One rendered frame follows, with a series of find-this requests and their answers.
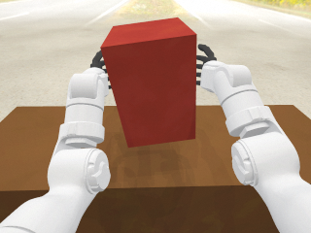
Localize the left robot forearm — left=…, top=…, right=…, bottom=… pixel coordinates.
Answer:
left=48, top=67, right=109, bottom=183

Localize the right robot forearm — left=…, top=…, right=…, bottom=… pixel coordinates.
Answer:
left=200, top=60, right=300, bottom=171

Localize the right robot upper arm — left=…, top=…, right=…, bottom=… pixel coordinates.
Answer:
left=231, top=131, right=311, bottom=233

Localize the carton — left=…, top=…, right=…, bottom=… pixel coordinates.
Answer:
left=100, top=17, right=197, bottom=148

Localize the left robot hand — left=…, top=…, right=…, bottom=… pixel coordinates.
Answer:
left=90, top=51, right=112, bottom=89

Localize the right robot hand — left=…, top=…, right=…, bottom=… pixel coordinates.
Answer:
left=196, top=44, right=217, bottom=85

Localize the left robot upper arm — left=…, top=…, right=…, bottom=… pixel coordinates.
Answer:
left=0, top=148, right=111, bottom=233

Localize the pedestal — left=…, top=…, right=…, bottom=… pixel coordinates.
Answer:
left=0, top=105, right=311, bottom=233

